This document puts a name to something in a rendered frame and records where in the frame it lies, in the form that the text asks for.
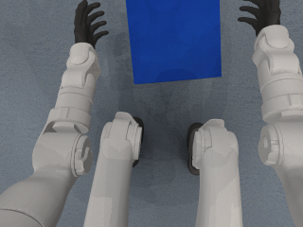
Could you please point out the carton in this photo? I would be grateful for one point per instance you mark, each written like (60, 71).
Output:
(174, 40)

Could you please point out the robot left upper arm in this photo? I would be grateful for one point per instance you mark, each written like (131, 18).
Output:
(59, 159)

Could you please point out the robot left forearm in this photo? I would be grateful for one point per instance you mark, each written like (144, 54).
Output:
(76, 95)

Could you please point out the left robot thigh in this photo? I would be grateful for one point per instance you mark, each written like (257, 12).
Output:
(108, 204)

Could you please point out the robot left shin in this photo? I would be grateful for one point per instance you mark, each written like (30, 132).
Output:
(107, 128)

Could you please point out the robot right upper arm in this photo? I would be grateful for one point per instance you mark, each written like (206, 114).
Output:
(281, 146)

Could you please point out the left robot hand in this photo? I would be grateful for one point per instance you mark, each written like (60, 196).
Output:
(84, 31)

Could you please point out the right robot hand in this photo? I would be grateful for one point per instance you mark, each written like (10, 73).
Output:
(267, 14)

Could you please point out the robot right forearm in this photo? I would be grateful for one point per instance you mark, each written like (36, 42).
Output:
(279, 75)

